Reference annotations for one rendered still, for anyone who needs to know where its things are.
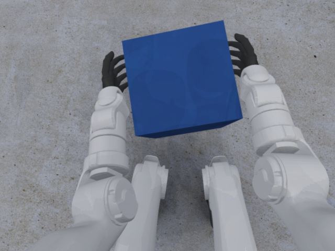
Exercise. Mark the robot left hand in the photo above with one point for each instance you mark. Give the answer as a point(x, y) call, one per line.
point(110, 73)

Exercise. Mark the left robot forearm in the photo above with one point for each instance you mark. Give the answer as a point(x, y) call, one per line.
point(107, 151)

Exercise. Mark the right robot forearm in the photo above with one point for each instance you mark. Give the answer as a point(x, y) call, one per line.
point(269, 116)

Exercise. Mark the left robot shin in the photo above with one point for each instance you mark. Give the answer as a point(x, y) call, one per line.
point(138, 167)

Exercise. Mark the carton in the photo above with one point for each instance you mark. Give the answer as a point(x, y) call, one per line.
point(181, 81)

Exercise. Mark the right robot upper arm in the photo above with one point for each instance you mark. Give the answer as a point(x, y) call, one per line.
point(296, 187)

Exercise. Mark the left robot upper arm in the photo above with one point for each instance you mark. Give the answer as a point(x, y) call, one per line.
point(101, 211)

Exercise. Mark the right robot foot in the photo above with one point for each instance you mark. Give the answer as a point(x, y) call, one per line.
point(211, 219)

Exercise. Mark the robot right hand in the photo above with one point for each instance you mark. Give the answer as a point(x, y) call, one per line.
point(246, 54)

